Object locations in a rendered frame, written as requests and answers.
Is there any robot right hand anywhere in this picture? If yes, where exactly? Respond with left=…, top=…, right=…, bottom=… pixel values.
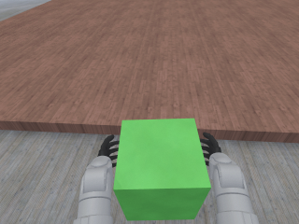
left=199, top=132, right=221, bottom=166

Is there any robot left hand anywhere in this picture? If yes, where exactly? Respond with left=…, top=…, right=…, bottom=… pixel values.
left=98, top=134, right=120, bottom=168

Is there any robot left forearm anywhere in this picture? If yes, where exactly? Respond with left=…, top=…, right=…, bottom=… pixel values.
left=73, top=155, right=113, bottom=224

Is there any robot right forearm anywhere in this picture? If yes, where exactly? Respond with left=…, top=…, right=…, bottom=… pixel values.
left=208, top=152, right=260, bottom=224

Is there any carton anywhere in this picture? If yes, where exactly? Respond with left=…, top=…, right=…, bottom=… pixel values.
left=113, top=118, right=211, bottom=221

